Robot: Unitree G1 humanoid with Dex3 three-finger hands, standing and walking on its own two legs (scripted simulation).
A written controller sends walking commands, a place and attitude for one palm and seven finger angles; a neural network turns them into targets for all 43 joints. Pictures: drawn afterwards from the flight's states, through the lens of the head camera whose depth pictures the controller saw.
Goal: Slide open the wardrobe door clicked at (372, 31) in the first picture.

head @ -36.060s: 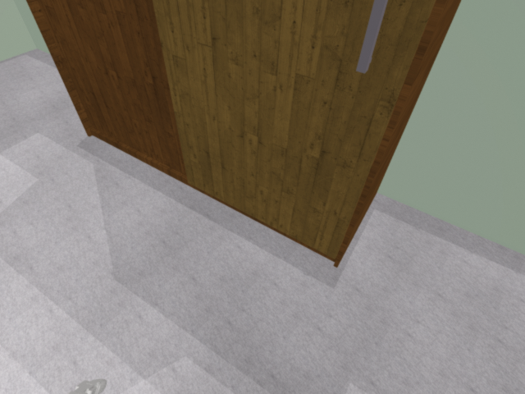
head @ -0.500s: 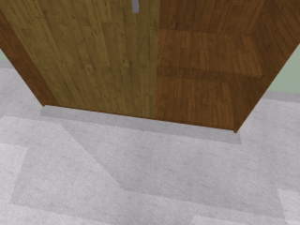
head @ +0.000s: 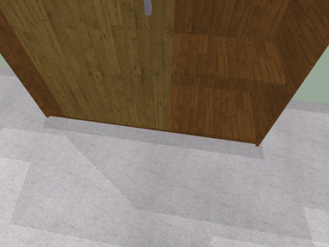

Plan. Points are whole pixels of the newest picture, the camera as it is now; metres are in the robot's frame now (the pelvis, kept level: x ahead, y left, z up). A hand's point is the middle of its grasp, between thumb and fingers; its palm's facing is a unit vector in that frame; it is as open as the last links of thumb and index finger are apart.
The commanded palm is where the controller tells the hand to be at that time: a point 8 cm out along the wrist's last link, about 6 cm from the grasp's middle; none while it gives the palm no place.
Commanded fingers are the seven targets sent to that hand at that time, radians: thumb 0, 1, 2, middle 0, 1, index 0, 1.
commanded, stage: look to check the result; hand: right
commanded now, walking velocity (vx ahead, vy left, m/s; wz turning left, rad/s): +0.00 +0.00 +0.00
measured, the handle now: out of the picture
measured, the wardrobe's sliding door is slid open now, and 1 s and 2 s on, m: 0.64 0.64 0.64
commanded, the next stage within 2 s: stand and wait in 1.82 s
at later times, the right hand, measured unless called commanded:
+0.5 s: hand out of the picture +0.04 -0.20 -0.17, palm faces +0.00 +0.97 -0.24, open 7.3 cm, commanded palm none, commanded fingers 0.00 -0.90 -0.90 0.20 0.30 0.20 0.30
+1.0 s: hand out of the picture +0.07 -0.21 -0.16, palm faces -0.01 +0.96 -0.28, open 7.3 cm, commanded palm none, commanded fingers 0.00 -0.90 -0.90 0.20 0.30 0.20 0.30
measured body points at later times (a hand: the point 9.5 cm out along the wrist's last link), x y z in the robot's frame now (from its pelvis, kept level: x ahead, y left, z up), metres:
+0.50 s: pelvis +0.00 +0.00 +0.00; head +0.03 +0.00 +0.45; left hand +0.05 +0.27 -0.15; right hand +0.04 -0.25 -0.15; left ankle -0.03 +0.16 -0.75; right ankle -0.01 -0.08 -0.75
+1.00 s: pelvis +0.00 +0.01 +0.00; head +0.03 +0.01 +0.45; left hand +0.08 +0.29 -0.14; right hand +0.07 -0.26 -0.14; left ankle -0.03 +0.16 -0.75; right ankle -0.01 -0.08 -0.75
